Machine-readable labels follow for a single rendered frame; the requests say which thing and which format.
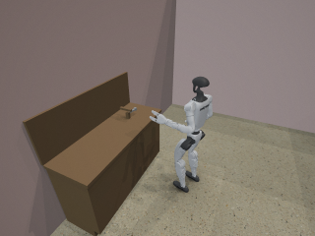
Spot robot left hand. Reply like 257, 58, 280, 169
150, 110, 167, 124

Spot left robot upper arm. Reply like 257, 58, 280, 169
184, 101, 196, 134

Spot right robot upper arm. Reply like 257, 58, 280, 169
205, 94, 213, 118

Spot robot left thigh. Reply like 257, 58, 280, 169
174, 138, 193, 168

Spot counter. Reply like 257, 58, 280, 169
23, 72, 162, 236

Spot robot left forearm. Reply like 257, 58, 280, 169
165, 119, 193, 134

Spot robot thigh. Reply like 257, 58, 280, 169
188, 130, 206, 159
174, 138, 193, 168

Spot robot right thigh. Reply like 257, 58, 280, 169
188, 130, 206, 159

